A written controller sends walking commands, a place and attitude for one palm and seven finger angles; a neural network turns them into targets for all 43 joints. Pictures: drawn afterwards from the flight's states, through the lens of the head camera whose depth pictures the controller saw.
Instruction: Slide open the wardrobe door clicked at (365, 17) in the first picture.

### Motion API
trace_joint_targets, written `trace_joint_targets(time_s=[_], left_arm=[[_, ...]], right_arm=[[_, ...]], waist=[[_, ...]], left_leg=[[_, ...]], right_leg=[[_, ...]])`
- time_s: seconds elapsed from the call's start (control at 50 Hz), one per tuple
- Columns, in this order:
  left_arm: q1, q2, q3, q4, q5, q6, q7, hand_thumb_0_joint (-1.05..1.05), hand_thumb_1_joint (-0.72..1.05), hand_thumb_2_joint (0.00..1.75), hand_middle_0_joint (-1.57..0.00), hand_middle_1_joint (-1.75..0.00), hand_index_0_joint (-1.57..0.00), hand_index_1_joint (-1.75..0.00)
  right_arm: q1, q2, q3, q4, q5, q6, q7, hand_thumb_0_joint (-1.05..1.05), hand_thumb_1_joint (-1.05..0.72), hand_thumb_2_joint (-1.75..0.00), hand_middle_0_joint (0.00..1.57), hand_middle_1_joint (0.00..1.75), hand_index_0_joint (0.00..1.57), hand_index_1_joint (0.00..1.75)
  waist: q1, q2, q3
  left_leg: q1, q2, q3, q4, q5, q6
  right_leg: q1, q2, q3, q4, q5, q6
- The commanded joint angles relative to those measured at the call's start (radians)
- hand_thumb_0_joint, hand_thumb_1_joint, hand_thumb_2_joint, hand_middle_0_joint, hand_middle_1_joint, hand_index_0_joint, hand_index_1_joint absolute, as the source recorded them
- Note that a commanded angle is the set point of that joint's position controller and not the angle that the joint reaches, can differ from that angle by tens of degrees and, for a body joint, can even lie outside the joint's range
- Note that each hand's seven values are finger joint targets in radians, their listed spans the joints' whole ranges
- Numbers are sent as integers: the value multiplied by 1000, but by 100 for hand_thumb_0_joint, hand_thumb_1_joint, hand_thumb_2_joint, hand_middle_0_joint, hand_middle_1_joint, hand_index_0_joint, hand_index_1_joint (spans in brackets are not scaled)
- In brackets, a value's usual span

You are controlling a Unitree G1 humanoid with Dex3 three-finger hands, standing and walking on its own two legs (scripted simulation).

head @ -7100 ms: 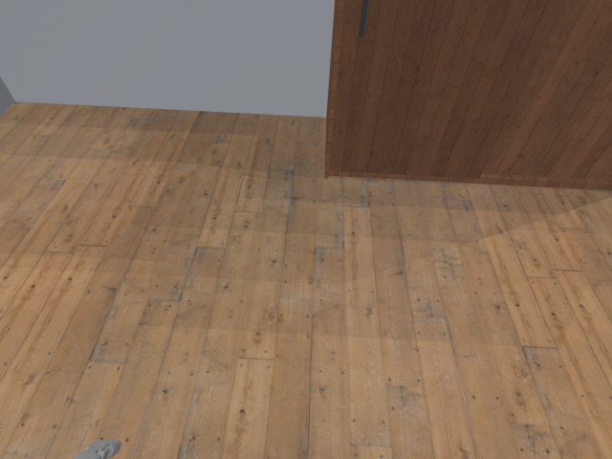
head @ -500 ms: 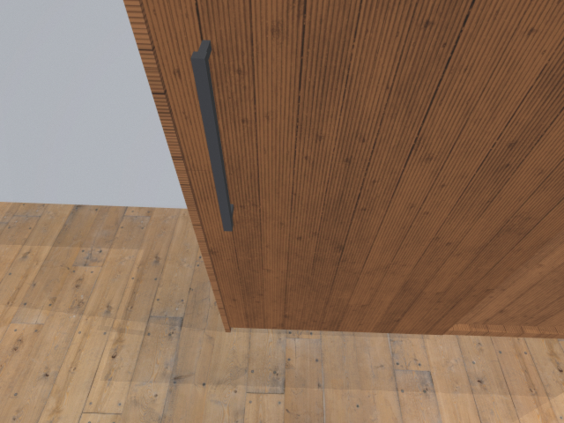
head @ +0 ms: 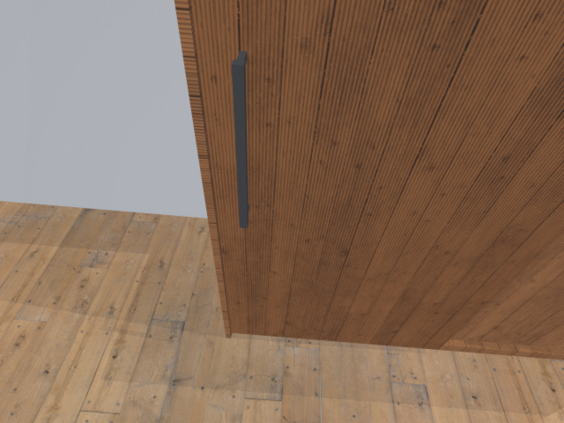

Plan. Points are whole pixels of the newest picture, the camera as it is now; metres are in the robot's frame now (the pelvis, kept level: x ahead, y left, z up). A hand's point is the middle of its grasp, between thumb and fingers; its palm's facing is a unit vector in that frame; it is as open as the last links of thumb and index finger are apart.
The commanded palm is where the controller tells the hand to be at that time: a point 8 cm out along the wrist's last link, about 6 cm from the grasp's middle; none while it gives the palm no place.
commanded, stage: come to a stop and stand still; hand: left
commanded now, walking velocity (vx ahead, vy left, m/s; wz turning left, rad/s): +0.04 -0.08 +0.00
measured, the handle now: (243, 154) +0.51 +0.11 +0.10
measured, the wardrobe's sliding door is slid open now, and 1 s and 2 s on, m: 0.00 0.00 0.00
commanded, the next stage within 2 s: look again from close up in 0.82 s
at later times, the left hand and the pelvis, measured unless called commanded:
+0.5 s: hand out of the picture +0.01 +0.14 -0.17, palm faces +0.03 -0.98 -0.21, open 7.4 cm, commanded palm none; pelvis +0.02 -0.02 -0.01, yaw +0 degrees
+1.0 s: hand out of the picture +0.01 +0.14 -0.17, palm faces +0.03 -0.98 -0.20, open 7.3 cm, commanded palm none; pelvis +0.01 -0.03 +0.00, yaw +0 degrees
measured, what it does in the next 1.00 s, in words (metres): stands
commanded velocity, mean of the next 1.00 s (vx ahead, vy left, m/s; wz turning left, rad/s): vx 0.00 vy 0.00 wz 0.00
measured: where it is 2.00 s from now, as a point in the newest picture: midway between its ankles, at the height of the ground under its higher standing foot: outside the picture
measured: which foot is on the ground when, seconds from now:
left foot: down 0.00-1.00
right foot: down 0.00-1.00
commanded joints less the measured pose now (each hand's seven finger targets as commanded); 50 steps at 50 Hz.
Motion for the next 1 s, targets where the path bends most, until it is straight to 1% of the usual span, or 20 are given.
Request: trace_joint_targets(time_s=[0.0,0.04,0.08,0.1,0.12,0.14,0.16,0.18,0.26,0.32,0.36,0.38,0.5,0.58,0.64,0.66,0.76,0.88,0.9,0.98], left_arm=[[45,25,-7,-7,-1,-30,-7,0,90,90,-20,-30,-20,-30],[78,38,-11,19,-7,-40,-3,0,90,90,-20,-30,-20,-30],[97,40,-14,37,-11,-46,2,0,90,90,-20,-30,-20,-30],[96,39,-15,42,-13,-50,4,0,90,90,-20,-30,-20,-30],[169,55,-32,79,-5,-70,56,0,90,90,-20,-30,-20,-30],[155,95,-23,39,-6,-76,47,0,90,90,-20,-30,-20,-30],[138,91,-25,28,-7,-74,37,0,90,90,-20,-30,-20,-30],[127,73,-28,25,-6,-76,30,0,90,90,-20,-30,-20,-30],[124,38,-37,28,-12,-74,20,0,90,90,-20,-30,-20,-30],[123,38,-36,31,-15,-74,19,0,90,90,-20,-30,-20,-30],[129,37,-34,31,-17,-73,20,0,90,90,-20,-30,-20,-30],[125,40,-32,30,-16,-75,19,0,90,90,-20,-30,-20,-30],[112,51,-24,20,-18,-74,22,0,90,90,-20,-30,-20,-30],[99,56,-21,11,-17,-69,20,0,90,90,-20,-30,-20,-30],[90,68,-18,5,-18,-68,18,0,90,90,-20,-30,-20,-30],[85,67,-17,2,-18,-67,18,0,90,90,-20,-30,-20,-30],[79,75,-15,-7,-18,-66,15,0,90,90,-20,-30,-20,-30],[78,69,-13,-9,-17,-66,15,0,90,90,-20,-30,-20,-30],[77,69,-15,-7,-18,-66,16,0,90,90,-20,-30,-20,-30],[82,63,-15,-3,-16,-62,15,0,90,90,-20,-30,-20,-30]], right_arm=[[2,-140,-30,-37,11,-30,-15,0,-90,-90,20,30,20,30],[27,-124,-24,-24,14,-34,-14,0,-90,-90,20,30,20,30],[27,-108,-20,-14,16,-32,-13,0,-90,-90,20,30,20,30],[44,-99,-15,-6,17,-33,-14,0,-90,-90,20,30,20,30],[-11,-150,-5,-38,19,-48,-2,0,-90,-90,20,30,20,30],[58,-88,1,-57,10,-45,2,0,-90,-90,20,30,20,30],[83,-90,5,-54,10,-47,4,0,-90,-90,20,30,20,30],[95,-77,10,-56,2,-52,5,0,-90,-90,20,30,20,30],[115,-82,15,-67,12,-47,-3,0,-90,-90,20,30,20,30],[121,-79,20,-52,12,-49,-5,0,-90,-90,20,30,20,30],[124,-78,22,-43,12,-47,-7,0,-90,-90,20,30,20,30],[126,-69,23,-37,12,-50,-7,0,-90,-90,20,30,20,30],[128,-71,25,-16,10,-49,-9,0,-90,-90,20,30,20,30],[121,-62,22,-9,9,-41,-10,0,-90,-90,20,30,20,30],[124,-70,21,-6,8,-38,-8,0,-90,-90,20,30,20,30],[124,-70,20,-4,8,-37,-8,0,-90,-90,20,30,20,30],[126,-76,19,-2,8,-37,-7,0,-90,-90,20,30,20,30],[122,-77,18,3,9,-42,-10,0,-90,-90,20,30,20,30],[118,-85,18,3,10,-42,-10,0,-90,-90,20,30,20,30],[119,-78,18,5,9,-39,-10,0,-90,-90,20,30,20,30]], waist=[[-6,189,94],[-6,127,66],[-5,43,76],[-16,25,62],[10,87,57],[-26,123,-44],[-32,128,-34],[-31,156,-29],[-39,-11,38],[-35,21,59],[-32,11,67],[-30,34,54],[-22,27,44],[-20,42,69],[-22,26,64],[-23,43,69],[-21,39,51],[-19,65,35],[-18,78,43],[-17,58,65]], left_leg=[[-102,182,-172,-237,-180,59],[-99,153,-136,-186,-89,43],[-93,122,-99,-141,-43,24],[-72,108,-75,-120,2,14],[-98,115,-21,44,146,-5],[-92,64,-36,37,-36,-2],[-97,75,-50,16,-58,6],[-83,82,-58,20,30,14],[-100,82,-68,6,54,24],[-91,81,-61,-13,81,20],[-87,77,-57,-22,71,18],[-82,78,-56,-26,101,18],[-80,78,-48,-39,106,10],[-79,76,-42,-50,68,7],[-75,74,-36,-47,52,3],[-79,74,-38,-51,48,3],[-76,76,-38,-54,45,2],[-64,89,-46,-70,83,3],[-73,88,-47,-68,81,3],[-82,89,-48,-81,49,4]], right_leg=[[14,-1,10,-40,17,-4],[70,-18,44,-97,70,-9],[73,-36,81,-140,90,-21],[71,-50,98,-158,91,-28],[64,-73,103,-77,305,-43],[95,-90,140,-73,126,-71],[42,-71,131,-69,-68,-86],[20,-58,110,-46,-14,-88],[0,-48,106,-64,28,-78],[8,-48,105,-61,82,-75],[11,-50,112,-73,80,-76],[32,-53,105,-69,124,-76],[75,-59,103,-76,180,-78],[56,-61,109,-109,118,-81],[51,-64,116,-126,86,-82],[47,-62,119,-132,65,-83],[58,-63,119,-147,37,-83],[77,-53,107,-129,93,-80],[77,-55,106,-127,97,-79],[62,-51,105,-143,35,-77]])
